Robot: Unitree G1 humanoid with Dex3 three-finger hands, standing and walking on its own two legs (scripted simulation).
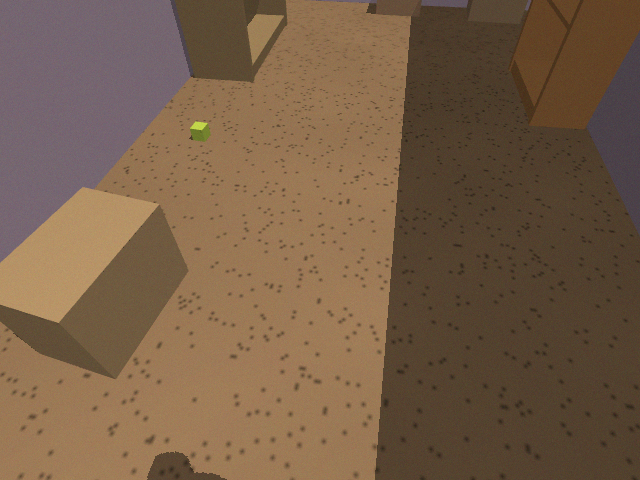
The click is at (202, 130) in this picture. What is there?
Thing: cube
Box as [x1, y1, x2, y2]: [190, 122, 210, 141]
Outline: 195,122 190,128 193,139 204,141 210,134 207,123
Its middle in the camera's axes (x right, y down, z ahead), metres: -0.67 -0.61 +2.19
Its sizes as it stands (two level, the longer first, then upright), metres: 0.074 0.074 0.074
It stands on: the floor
